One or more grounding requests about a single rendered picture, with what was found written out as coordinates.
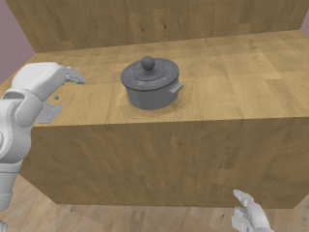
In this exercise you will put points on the right robot hand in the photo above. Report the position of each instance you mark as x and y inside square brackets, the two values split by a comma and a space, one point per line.
[253, 217]

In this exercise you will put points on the knob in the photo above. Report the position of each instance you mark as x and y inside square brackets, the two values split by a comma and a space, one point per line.
[148, 63]

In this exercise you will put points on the pot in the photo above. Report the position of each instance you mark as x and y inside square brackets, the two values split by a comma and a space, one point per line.
[154, 99]

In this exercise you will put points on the left robot hand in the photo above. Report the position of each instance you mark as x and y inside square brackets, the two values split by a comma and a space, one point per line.
[43, 79]

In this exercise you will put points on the lid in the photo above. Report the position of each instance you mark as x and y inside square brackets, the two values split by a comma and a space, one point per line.
[164, 73]

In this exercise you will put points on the table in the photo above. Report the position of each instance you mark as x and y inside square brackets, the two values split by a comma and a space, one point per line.
[240, 121]

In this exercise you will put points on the left robot forearm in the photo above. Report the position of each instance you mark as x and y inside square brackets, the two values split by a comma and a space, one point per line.
[19, 109]

